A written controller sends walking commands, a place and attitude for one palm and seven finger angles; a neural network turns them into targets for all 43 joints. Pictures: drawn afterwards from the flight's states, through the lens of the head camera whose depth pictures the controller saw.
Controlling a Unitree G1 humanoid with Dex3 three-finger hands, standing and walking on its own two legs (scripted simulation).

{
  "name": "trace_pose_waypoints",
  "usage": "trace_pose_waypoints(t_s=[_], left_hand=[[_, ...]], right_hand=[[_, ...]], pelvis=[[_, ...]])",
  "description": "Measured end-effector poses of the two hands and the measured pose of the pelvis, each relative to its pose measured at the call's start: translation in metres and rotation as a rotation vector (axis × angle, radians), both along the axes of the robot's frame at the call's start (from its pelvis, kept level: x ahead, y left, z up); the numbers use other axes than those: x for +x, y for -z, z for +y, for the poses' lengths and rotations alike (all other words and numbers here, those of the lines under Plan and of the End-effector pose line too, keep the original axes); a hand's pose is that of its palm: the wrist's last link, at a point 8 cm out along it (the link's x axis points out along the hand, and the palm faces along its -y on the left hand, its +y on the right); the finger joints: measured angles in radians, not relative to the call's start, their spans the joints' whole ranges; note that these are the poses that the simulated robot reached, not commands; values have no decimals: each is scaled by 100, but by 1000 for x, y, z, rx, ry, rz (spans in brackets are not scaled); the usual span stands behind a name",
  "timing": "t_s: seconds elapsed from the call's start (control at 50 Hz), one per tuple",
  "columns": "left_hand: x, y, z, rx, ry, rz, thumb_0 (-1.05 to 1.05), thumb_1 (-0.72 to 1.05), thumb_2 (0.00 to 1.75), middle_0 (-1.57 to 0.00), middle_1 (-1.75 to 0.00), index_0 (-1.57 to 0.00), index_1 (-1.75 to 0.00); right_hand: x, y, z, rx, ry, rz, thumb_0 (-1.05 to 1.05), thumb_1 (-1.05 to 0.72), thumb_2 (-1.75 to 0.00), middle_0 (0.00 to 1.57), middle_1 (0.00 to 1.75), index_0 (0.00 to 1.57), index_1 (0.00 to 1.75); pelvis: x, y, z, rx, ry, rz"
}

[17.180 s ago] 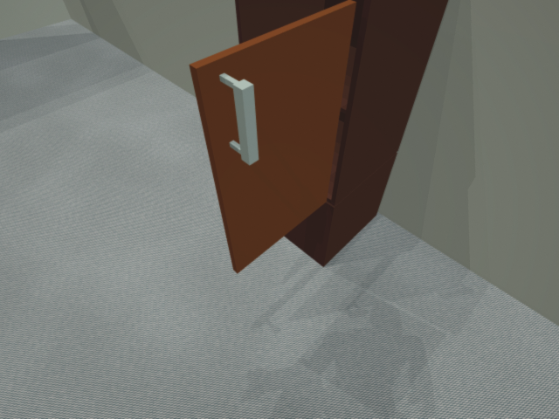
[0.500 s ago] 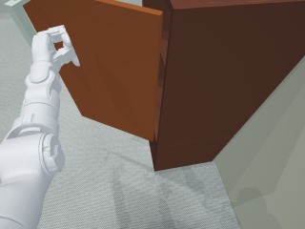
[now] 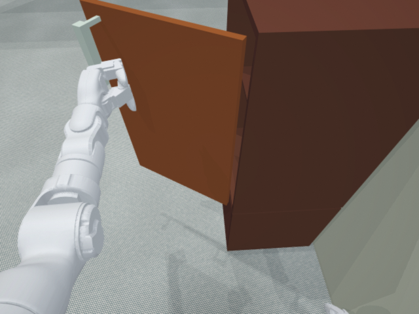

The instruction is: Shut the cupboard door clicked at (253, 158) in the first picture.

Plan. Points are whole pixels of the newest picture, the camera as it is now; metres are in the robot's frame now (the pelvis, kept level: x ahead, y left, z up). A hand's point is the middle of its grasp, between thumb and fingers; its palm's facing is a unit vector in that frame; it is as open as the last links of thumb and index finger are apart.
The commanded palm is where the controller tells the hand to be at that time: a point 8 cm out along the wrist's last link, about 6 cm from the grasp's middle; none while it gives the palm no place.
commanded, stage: draw the hand back to the body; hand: left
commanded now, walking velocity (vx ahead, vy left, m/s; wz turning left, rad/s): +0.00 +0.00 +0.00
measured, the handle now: (99, 52) +0.65 +0.24 +0.17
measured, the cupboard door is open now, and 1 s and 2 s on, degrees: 59 59 59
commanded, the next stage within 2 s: step back with the hand held close in 1.44 s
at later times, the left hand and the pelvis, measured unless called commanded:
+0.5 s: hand (70, 156) +0.34 +0.21 +0.17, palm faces +0.18 -0.97 -0.17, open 3.1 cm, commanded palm +0.29 +0.25 +0.18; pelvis +0.00 +0.01 +0.02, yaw +0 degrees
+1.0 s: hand out of the picture +0.22 +0.26 +0.17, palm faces +0.44 -0.82 -0.37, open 5.6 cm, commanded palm +0.17 +0.30 +0.19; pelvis +0.02 +0.00 +0.02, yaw +0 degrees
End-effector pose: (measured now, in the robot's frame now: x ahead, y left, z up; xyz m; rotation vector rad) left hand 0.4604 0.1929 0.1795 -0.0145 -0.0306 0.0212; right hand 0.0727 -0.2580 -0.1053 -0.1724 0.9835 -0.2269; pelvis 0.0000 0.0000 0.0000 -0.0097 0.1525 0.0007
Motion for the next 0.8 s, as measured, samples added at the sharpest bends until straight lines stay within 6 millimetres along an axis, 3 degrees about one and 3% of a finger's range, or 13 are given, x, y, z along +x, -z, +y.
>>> trace_pose_waypoints(t_s=[0.12,0.22,0.3,0.38,0.46,0.56,0.68,0.8], left_hand=[[-29,14,18,-3,-10,6,2,90,90,-130,-150,-130,-150],[-63,17,36,22,-26,-15,2,90,90,-130,-150,-130,-150],[-88,9,46,22,-19,-41,2,90,90,-130,-150,-130,-150],[-113,4,56,26,-15,-36,2,90,90,-127,-147,-128,-147],[-142,-1,60,171,-111,-73,2,90,90,-122,-141,-122,-141],[-174,6,68,217,-211,-85,2,90,90,-111,-129,-111,-129],[-204,5,86,262,-311,-89,2,89,90,-96,-112,-96,-112],[-233,-7,95,324,-364,-115,2,89,90,-79,-95,-80,-95]], right_hand=[[-30,3,0,21,66,51,1,-91,-90,20,30,21,30],[-32,1,-1,9,80,51,1,-91,-90,20,30,20,30],[-11,-4,0,-4,54,-5,2,-91,-90,20,30,20,30],[25,-15,5,-8,10,-116,2,-91,-90,20,30,20,30],[66,-33,16,-5,-51,-240,2,-91,-90,20,30,20,30],[104,-51,34,7,-124,-317,2,-91,-90,20,30,20,30],[124,-59,51,25,-185,-341,1,-91,-90,20,30,20,30],[123,-50,58,53,-206,-306,1,-90,-90,20,30,21,30]], pelvis=[[3,-4,0,6,28,-36],[3,-7,1,3,28,-77],[1,-9,2,2,18,-106],[-1,-11,3,4,10,-130],[-3,-14,5,8,6,-159],[-4,-18,5,11,2,-186],[0,-21,4,10,-3,-207],[8,-22,5,13,-5,-215]])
